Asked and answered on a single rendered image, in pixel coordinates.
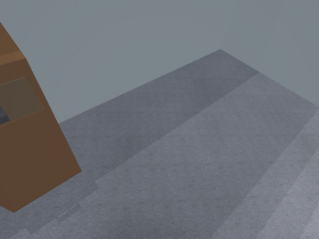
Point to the cabinet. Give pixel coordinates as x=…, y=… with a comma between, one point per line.
x=35, y=156

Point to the drawer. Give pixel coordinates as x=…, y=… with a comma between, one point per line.
x=18, y=99

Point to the handle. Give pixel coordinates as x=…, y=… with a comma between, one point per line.
x=3, y=117

